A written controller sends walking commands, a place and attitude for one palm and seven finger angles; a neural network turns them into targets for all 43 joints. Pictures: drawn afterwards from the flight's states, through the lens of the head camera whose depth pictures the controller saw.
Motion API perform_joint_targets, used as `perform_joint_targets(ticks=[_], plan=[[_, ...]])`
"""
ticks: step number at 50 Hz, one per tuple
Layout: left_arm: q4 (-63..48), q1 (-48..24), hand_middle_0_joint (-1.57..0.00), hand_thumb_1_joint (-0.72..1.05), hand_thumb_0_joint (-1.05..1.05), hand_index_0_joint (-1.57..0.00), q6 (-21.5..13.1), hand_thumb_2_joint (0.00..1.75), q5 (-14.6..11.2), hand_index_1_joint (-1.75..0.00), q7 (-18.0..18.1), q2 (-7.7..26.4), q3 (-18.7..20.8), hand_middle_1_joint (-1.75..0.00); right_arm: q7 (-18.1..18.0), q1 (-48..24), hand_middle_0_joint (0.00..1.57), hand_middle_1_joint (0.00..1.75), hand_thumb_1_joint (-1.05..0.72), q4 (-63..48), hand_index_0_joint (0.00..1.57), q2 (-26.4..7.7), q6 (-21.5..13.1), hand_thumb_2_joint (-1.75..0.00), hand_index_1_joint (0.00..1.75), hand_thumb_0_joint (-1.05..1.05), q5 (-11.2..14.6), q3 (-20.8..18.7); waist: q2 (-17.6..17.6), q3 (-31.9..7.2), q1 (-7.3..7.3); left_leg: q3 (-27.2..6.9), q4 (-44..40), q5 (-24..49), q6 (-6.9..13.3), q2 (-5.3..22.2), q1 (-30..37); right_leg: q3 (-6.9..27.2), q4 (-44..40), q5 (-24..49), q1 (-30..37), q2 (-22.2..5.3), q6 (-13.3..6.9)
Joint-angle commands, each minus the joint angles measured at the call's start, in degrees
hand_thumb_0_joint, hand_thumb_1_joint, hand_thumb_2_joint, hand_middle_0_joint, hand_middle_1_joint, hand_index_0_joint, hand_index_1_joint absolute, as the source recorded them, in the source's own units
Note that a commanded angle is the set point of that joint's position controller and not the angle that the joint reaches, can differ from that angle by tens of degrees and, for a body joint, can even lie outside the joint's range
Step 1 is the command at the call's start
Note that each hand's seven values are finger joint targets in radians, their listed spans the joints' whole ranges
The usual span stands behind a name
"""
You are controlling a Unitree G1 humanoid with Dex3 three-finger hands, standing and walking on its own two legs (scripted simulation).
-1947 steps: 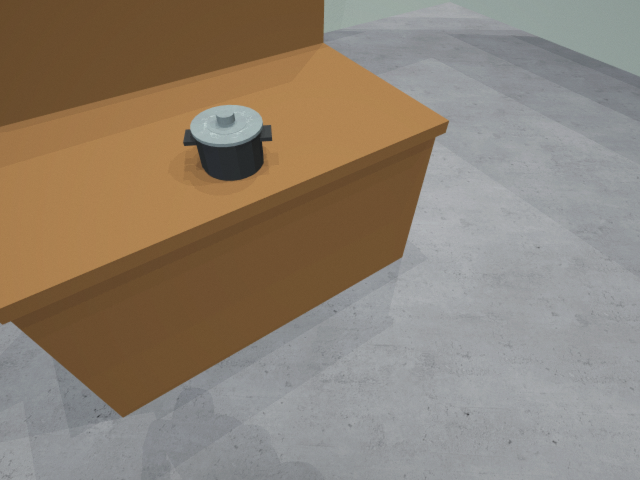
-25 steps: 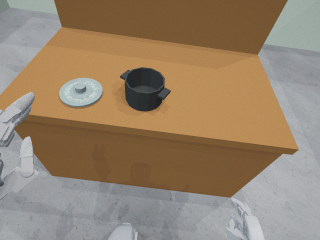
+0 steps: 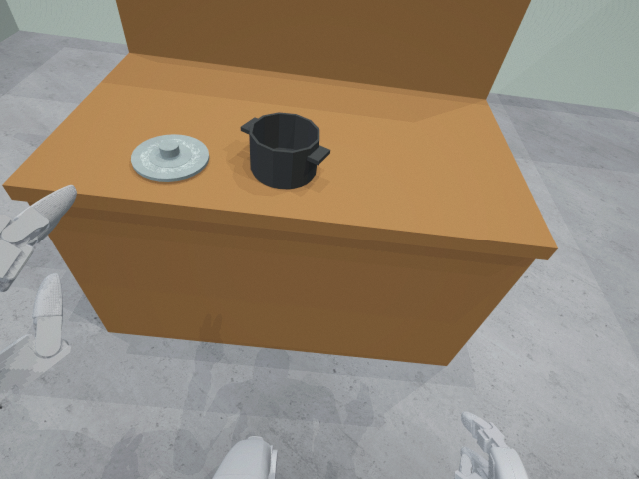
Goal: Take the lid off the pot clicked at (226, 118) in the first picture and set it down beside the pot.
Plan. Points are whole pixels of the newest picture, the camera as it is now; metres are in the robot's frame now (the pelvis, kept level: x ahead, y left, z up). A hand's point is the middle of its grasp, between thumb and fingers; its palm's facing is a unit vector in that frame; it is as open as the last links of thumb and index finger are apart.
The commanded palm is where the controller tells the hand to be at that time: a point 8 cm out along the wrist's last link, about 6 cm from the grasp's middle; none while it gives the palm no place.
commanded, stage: stop stepping back and stand still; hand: left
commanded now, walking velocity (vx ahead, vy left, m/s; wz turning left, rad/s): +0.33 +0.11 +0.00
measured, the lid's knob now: (169, 148) +0.76 +0.33 -0.05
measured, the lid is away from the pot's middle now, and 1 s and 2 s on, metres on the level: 0.25 0.25 0.25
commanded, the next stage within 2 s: none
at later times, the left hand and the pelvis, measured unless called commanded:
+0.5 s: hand out of the picture +0.10 +0.29 +0.20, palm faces +0.34 -0.79 -0.52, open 7.4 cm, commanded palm +0.03 +0.33 +0.21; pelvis -0.09 +0.05 +0.00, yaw +2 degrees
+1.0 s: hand out of the picture +0.00 +0.27 -0.15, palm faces -0.04 -1.00 -0.02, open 7.2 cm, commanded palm none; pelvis -0.09 +0.11 +0.03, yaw +2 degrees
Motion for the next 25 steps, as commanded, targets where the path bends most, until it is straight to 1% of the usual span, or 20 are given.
perform_joint_targets(ticks=[1,2,3,5,7,8,9,10,11,12,13,14,17,19,20,21,22,23,24,25], plan=[[-0.25,-7.92,-0.2,0.9,0.0,-0.2,-0.55,0.9,-1.0,-0.3,2.12,4.67,7.54,-0.3,-2.5,-7.8,0.2,0.3,-0.9,-9.96,0.2,-7.35,-0.01,-0.9,0.3,0.0,0.37,-3.08,-6.67,-1.89,-1.61,-4.33,18.69,1.77,0.8,1.97,14.8,9.37,-18.72,-2.31,-29.32,-17.45,-10.74],[2.8,-10.29,-0.2,0.9,0.0,-0.2,-0.74,0.9,-0.51,-0.3,1.9,4.15,6.32,-0.3,-2.65,-8.8,0.2,0.3,-0.9,-9.94,0.2,-7.31,-0.17,-0.9,0.3,0.0,0.49,-2.34,-4.91,-0.17,-0.85,-2.71,9.84,1.6,1.27,2.12,13.59,6.17,-16.15,-1.1,-27.15,-15.47,-8.65],[2.3,-14.39,-0.2,0.9,0.0,-0.2,-1.73,0.9,0.14,-0.3,1.74,3.62,4.43,-0.3,-2.79,-9.46,0.2,0.3,-0.9,-10.41,0.2,-7.92,-0.9,-0.9,0.3,0.0,1.09,-2.07,-3.52,2.03,-0.23,-3.32,-2.39,0.49,2.13,3.12,12.61,6.35,-12.67,0.59,-24.15,-15.64,-7.92],[5.42,-13.94,-0.2,0.9,0.0,-0.2,-3.51,0.9,0.66,-0.3,2.26,2.54,4.01,-0.3,-3.7,-6.2,0.2,0.3,-0.9,-7.98,0.2,-8.36,-3.66,-0.9,0.3,0.0,1.28,-2.36,-1.42,0.78,0.47,-1.18,-27.72,2.97,3.39,2.02,15.45,5.48,-5.14,1.98,-16.89,-11.9,-5.98],[0.07,-14.92,-0.2,0.9,0.0,-0.2,-4.8,0.9,0.99,-0.3,3.39,1.56,4.3,-0.3,-3.67,-3.56,0.2,0.3,-0.9,-7.8,0.2,-7.65,-6.8,-0.9,0.3,0.0,0.77,-3.32,8.39,-3.08,0.38,4.31,-52.14,19.58,3.33,2.22,18.43,1.48,9.87,2.45,-6.07,-2.28,-4.2],[-4.95,-15.1,-0.2,0.9,0.0,-0.2,-5.91,0.9,1.42,-0.3,3.91,2.93,5.32,-0.3,-3.62,-2.53,0.2,0.3,-0.9,-8.62,0.2,-7.62,-8.06,-0.9,0.3,0.0,0.24,-4.45,13.98,-6.27,0.74,1.5,-52.58,29.36,4.79,6.91,24.65,-0.82,22.6,-1.48,-8.13,2.15,-2.81],[-9.39,-17.49,-0.2,0.9,0.0,-0.2,-7.06,0.9,3.24,-0.3,3.91,5.51,5.98,-0.3,-3.45,-4.26,0.2,0.3,-0.9,-7.97,0.2,-7.46,-8.44,-0.9,0.3,0.0,-1.27,-4.17,18.05,-10.94,1.0,1.34,-47.22,41.94,4.84,7.37,25.36,-3.66,27.71,-7.71,-10.91,5.43,-1.88],[-9.87,-17.44,-0.2,0.9,0.0,-0.2,-7.56,0.9,1.87,-0.3,3.33,6.38,5.36,-0.3,-3.09,-6.08,0.2,0.3,-0.9,-7.32,0.2,-6.71,-8.58,-0.9,0.3,0.0,-2.42,-3.08,24.42,-10.37,-1.02,-5.41,-40.03,42.44,5.99,8.34,19.64,0.29,32.94,-9.49,-11.47,2.93,-1.53],[-11.75,-17.36,-0.2,0.9,0.0,-0.2,-7.24,0.9,1.72,-0.3,3.17,5.25,5.09,-0.3,-2.06,-7.2,0.2,0.3,-0.9,-7.64,0.2,-5.98,-9.11,-0.9,0.3,0.0,-2.42,-2.81,23.68,-4.24,-0.98,-15.18,-41.85,32.65,7.67,11.61,12.41,4.93,34.63,-8.47,-11.69,1.19,-1.66],[-11.8,-19.36,-0.2,0.9,0.0,-0.2,-7.17,0.9,2.09,-0.3,2.74,2.62,1.77,-0.3,-0.74,-6.95,0.2,0.3,-0.9,-5.56,0.2,-6.43,-9.54,-0.9,0.3,0.0,-2.17,-2.68,15.44,-0.16,-1.02,-15.69,-40.86,28.3,10.48,13.12,9.84,8.65,32.2,-5.37,-11.18,-0.31,-2.29],[-12.52,-19.52,-0.2,0.9,0.0,-0.2,-6.69,0.9,1.98,-0.3,2.65,2.5,0.75,-0.3,-0.18,-5.99,0.2,0.3,-0.9,-4.54,0.2,-7.07,-9.68,-0.9,0.3,0.0,-0.84,-2.79,7.8,-1.15,-0.11,-14.56,-39.44,23.28,11.07,13.37,11.23,8.45,28.41,-4.79,-10.46,-0.24,-2.53],[-10.59,-15.09,-0.2,0.9,0.0,-0.2,-5.76,0.9,1.74,-0.3,2.88,2.54,1.11,-0.3,-0.15,-5.3,0.2,0.3,-0.9,-5.44,0.2,-7.88,-9.19,-0.9,0.3,0.0,-0.32,-2.89,5.7,-1.41,0.77,-10.04,-33.97,27.81,9.63,11.89,13.48,8.09,18.34,-3.92,-8.38,-0.62,-3.47],[-4.85,-6.1,-0.2,0.9,0.0,-0.2,-3.66,0.9,0.63,-0.3,3.02,5.86,7.58,-0.3,-0.53,-3.46,0.2,0.3,-0.9,-6.34,0.2,-8.8,-7.59,-0.9,0.3,0.0,-0.37,-2.34,8.3,-4.96,0.01,-9.51,-26.6,21.66,7.22,10.21,16.14,1.39,-6.48,4.67,0.5,0.26,-4.54],[-2.4,-7.28,-0.2,0.9,0.0,-0.2,-3.7,0.9,-0.07,-0.3,2.07,5.91,8.88,-0.3,-0.68,-4.64,0.2,0.3,-0.9,-8.56,0.2,-8.55,-4.89,-0.9,0.3,0.0,0.73,-2.41,3.59,-6.53,-0.65,-5.62,-22.23,8.99,5.62,6.12,11.1,-0.88,-13.34,7.76,7.77,0.25,-5.61],[0.22,-8.46,-0.2,0.9,0.0,-0.2,-3.98,0.9,-0.4,-0.3,1.9,7.45,10.86,-0.3,-0.94,-4.5,0.2,0.3,-0.9,-8.61,0.2,-8.79,-3.72,-0.9,0.3,0.0,0.87,-2.71,-1.09,-6.22,-0.94,-2.97,-17.97,-0.09,4.87,3.87,6.81,3.2,-14.33,6.89,9.12,-2.62,-7.47],[1.03,-9.89,-0.2,0.9,0.0,-0.2,-4.38,0.9,-0.97,-0.3,1.84,6.18,10.79,-0.3,-0.97,-4.19,0.2,0.3,-0.9,-8.69,0.2,-8.64,-2.75,-0.9,0.3,0.0,1.44,-3.37,-8.36,-9.1,-1.11,1.73,-9.04,0.47,3.24,-1.11,5.38,11.34,-15.04,14.86,12.32,-6.51,-10.65],[2.22,-10.14,-0.2,0.9,0.0,-0.2,-4.02,0.9,-1.58,-0.3,2.45,6.17,10.77,-0.3,-0.88,-4.02,0.2,0.3,-0.9,-9.2,0.2,-9.14,-1.4,-0.9,0.3,0.0,1.67,-4.37,-14.4,-12.46,-0.49,4.69,1.86,-1.78,1.21,-3.76,4.59,21.05,-14.35,24.87,11.23,-13.29,-14.42],[1.93,-8.0,-0.2,0.9,0.0,-0.2,-3.48,0.9,-1.53,-0.3,2.79,4.62,8.96,-0.3,-0.63,-5.07,0.2,0.3,-0.9,-10.34,0.2,-9.14,-0.77,-0.9,0.3,0.0,1.95,-4.9,-15.99,-11.88,0.75,0.46,9.49,-5.31,1.0,-2.78,2.51,28.05,-16.08,24.11,7.99,-17.34,-17.35],[2.27,-5.99,-0.2,0.9,0.0,-0.2,-3.05,0.9,-1.35,-0.3,2.56,4.03,8.95,-0.3,-0.89,-6.54,0.2,0.3,-0.9,-10.71,0.2,-8.98,-0.39,-0.9,0.3,0.0,1.66,-4.59,-10.45,-7.94,1.67,-3.96,11.87,-6.91,1.72,-0.11,1.93,30.01,-17.2,19.33,1.92,-19.16,-18.38],[1.88,-5.51,-0.2,0.9,0.0,-0.2,-2.87,0.9,-1.32,-0.3,2.36,4.6,9.37,-0.3,-1.23,-7.27,0.2,0.3,-0.9,-10.94,0.2,-8.12,-0.03,-0.9,0.3,0.0,1.27,-3.5,-5.21,-4.42,1.6,-4.9,9.76,-8.18,2.4,1.39,2.98,28.84,-17.44,12.7,-3.74,-18.79,-17.7]])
